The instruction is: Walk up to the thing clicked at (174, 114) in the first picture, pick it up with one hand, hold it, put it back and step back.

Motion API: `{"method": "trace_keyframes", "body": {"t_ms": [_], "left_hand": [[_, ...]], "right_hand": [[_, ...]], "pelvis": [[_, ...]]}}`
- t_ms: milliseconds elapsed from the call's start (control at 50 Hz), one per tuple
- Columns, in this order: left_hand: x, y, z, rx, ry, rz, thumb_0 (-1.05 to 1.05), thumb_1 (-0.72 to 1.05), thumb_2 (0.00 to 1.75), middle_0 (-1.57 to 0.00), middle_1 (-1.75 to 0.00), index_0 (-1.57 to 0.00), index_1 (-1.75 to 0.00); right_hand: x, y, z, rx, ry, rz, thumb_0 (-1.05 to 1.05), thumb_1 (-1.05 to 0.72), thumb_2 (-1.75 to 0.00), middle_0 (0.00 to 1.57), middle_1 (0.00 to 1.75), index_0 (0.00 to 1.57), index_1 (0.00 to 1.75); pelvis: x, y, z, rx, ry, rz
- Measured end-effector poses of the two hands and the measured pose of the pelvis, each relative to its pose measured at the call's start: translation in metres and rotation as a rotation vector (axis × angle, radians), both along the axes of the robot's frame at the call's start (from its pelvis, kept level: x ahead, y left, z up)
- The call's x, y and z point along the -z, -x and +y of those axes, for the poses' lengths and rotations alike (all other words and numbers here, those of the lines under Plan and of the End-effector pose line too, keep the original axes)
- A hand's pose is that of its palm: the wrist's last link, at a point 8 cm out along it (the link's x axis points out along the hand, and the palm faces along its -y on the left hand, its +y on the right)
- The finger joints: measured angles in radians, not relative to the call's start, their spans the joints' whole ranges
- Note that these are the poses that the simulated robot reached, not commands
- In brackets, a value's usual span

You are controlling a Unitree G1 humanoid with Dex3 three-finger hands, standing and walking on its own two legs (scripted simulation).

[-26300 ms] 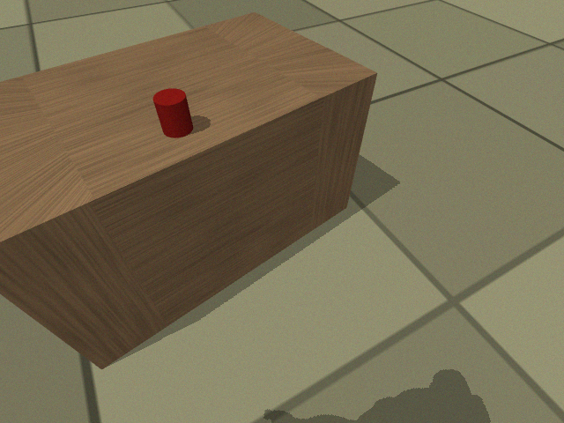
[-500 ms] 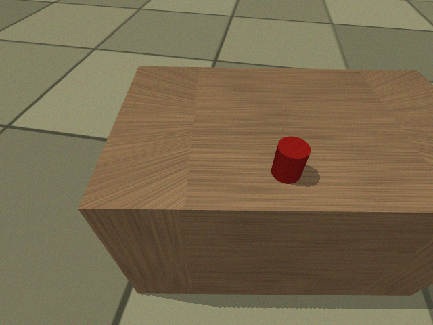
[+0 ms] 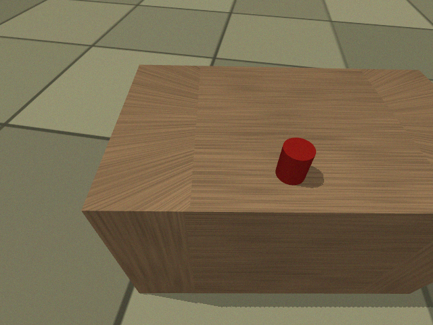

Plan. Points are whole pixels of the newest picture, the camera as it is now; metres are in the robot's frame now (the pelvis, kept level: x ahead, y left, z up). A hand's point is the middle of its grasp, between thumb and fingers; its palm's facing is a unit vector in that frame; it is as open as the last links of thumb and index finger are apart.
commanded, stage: home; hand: right
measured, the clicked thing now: (294, 161) +0.50 -0.21 -0.03
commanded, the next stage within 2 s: stand in 0.60 s
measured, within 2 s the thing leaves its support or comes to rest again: neither
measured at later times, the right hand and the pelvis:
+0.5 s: hand out of the picture +0.09 -0.25 -0.15, palm faces -0.05 +0.93 -0.36, open 17.3 cm; pelvis +0.02 +0.00 +0.00, yaw +0 degrees
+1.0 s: hand out of the picture +0.09 -0.25 -0.16, palm faces -0.04 +0.94 -0.35, open 12.7 cm; pelvis +0.02 +0.00 +0.00, yaw +0 degrees
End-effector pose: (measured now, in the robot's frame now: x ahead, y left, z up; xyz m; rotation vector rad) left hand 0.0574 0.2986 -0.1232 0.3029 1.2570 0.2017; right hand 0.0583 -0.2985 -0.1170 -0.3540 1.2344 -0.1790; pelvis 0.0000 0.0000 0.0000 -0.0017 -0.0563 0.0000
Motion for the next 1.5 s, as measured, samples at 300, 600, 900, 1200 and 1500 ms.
{"method": "trace_keyframes", "body": {"t_ms": [300,600,900,1200,1500], "left_hand": [[-0.001,-0.005,0.005,-0.007,-0.008,0.036,0.0,0.9,0.9,-0.2,-0.3,-0.21,-0.3],[-0.003,-0.032,0.003,0.003,-0.006,0.001,0.0,0.9,0.9,-0.2,-0.3,-0.21,-0.3],[-0.006,-0.035,0.003,0.003,-0.013,-0.006,0.0,0.9,0.9,-0.2,-0.3,-0.21,-0.3],[-0.005,-0.029,0.001,0.004,-0.012,-0.002,0.0,0.9,0.9,-0.2,-0.3,-0.21,-0.3],[-0.005,-0.028,0.004,0.005,-0.009,-0.005,0.0,0.9,0.9,-0.2,-0.3,-0.21,-0.3]], "right_hand": [[0.001,-0.016,0.003,0.008,-0.006,0.014,-0.01,0.5,-0.06,0.07,0.06,0.06,0.05],[-0.001,-0.033,0.003,0.013,-0.001,-0.006,-0.01,0.5,-0.06,0.06,0.06,0.06,0.05],[0.0,-0.031,0.003,0.02,-0.009,0.001,-0.01,0.24,-0.32,0.16,0.2,0.15,0.2],[0.001,-0.027,0.002,0.034,-0.014,0.003,0.0,-0.71,-0.85,0.21,0.3,0.2,0.29],[0.0,-0.021,0.005,0.033,-0.013,0.007,0.0,-0.9,-0.89,0.21,0.3,0.21,0.3]], "pelvis": [[-0.001,-0.012,0.003,0.002,0.0,0.017],[-0.002,-0.024,0.005,0.004,-0.001,0.02],[-0.003,-0.025,0.003,0.002,-0.001,0.021],[-0.003,-0.024,0.002,0.005,0.001,0.016],[-0.003,-0.021,0.005,0.006,-0.002,0.017]]}}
